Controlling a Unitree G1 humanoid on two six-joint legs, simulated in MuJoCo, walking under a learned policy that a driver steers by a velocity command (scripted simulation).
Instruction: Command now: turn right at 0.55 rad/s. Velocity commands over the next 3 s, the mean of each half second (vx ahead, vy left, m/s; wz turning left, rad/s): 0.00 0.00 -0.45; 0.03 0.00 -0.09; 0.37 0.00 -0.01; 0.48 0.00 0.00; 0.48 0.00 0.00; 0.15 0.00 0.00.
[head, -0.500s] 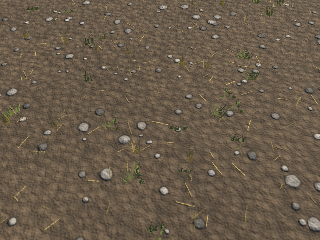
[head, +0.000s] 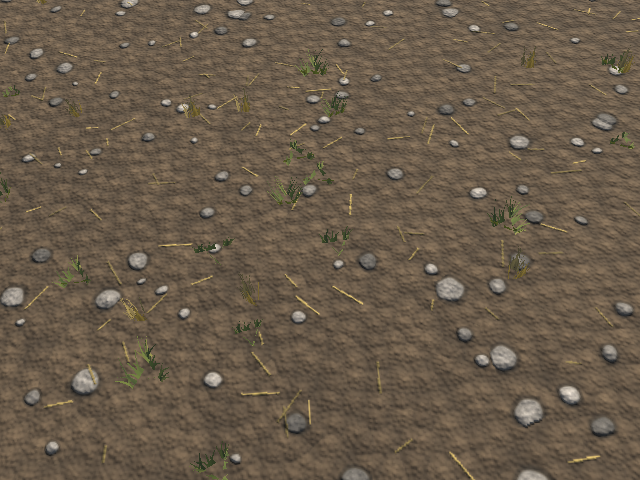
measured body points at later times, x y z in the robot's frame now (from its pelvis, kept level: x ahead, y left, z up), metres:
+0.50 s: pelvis +0.02 +0.01 +0.01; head +0.04 +0.01 +0.46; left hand +0.24 +0.23 -0.08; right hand +0.11 -0.30 -0.08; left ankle +0.04 +0.14 -0.73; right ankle +0.01 -0.09 -0.72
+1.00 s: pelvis +0.04 +0.01 +0.00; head +0.04 +0.01 +0.45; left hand +0.23 +0.23 -0.09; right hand +0.12 -0.26 -0.10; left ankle +0.04 +0.14 -0.72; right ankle +0.01 -0.10 -0.72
